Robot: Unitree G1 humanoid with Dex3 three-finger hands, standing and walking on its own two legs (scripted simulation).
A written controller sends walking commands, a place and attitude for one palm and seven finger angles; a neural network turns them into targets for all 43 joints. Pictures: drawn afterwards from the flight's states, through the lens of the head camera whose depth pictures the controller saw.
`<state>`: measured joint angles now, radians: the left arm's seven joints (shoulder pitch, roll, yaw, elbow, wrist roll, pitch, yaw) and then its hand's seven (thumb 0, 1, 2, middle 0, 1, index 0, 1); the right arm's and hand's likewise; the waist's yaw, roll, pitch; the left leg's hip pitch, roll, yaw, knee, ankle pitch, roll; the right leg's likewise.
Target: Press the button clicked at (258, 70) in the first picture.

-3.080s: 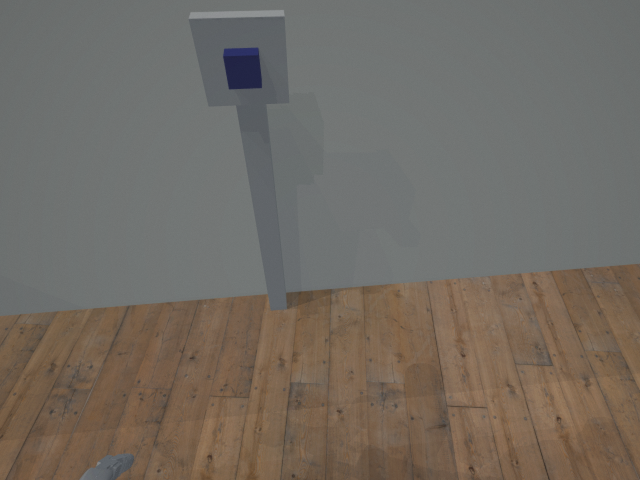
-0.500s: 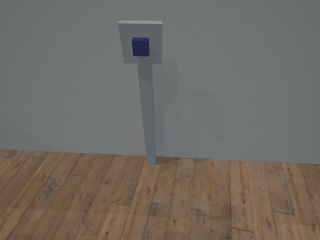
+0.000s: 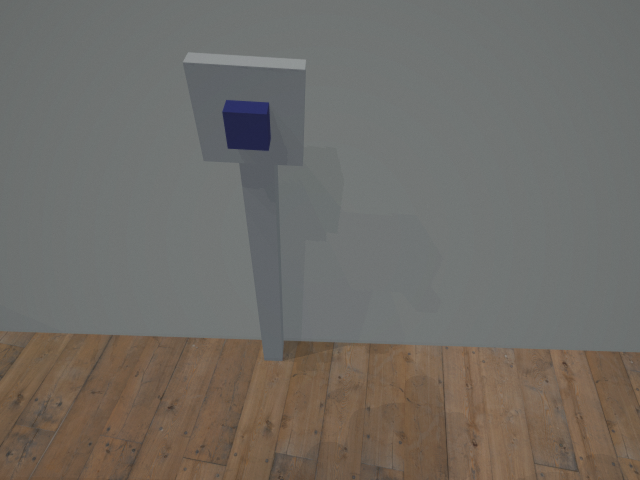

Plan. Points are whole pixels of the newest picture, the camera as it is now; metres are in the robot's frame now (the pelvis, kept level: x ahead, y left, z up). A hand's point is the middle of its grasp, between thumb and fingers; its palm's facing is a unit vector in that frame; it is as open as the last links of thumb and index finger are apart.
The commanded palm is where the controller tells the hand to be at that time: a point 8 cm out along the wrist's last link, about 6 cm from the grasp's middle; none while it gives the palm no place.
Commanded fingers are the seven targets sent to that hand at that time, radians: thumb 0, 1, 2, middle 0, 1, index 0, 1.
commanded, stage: come to a stop and stand still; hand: left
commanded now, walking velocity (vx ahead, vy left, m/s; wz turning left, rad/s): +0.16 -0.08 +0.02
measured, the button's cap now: (248, 124) +0.54 +0.16 +0.16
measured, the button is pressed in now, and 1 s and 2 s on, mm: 0 0 0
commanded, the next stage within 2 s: look again from close up in 1.66 s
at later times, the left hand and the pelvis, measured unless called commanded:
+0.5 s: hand (225, 469) +0.16 +0.14 -0.16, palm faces +0.06 -0.96 -0.26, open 7.3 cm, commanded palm none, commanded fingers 0.00 0.90 0.90 -0.20 -0.30 -0.20 -0.30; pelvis +0.09 -0.05 +0.00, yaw +2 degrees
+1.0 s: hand out of the picture +0.03 +0.24 -0.17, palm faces +0.11 -0.98 -0.19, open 7.4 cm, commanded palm none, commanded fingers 0.00 0.90 0.90 -0.20 -0.30 -0.20 -0.30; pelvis +0.03 +0.04 +0.01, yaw +2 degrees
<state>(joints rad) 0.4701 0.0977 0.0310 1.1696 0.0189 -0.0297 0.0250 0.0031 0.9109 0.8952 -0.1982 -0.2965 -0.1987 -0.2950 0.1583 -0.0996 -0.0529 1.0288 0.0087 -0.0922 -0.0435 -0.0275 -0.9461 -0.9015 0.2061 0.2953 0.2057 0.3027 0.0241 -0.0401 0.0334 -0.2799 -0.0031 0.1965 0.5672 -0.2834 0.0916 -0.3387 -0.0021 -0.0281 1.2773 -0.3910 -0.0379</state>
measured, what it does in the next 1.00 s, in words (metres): steps on the spot: right foot, then left foot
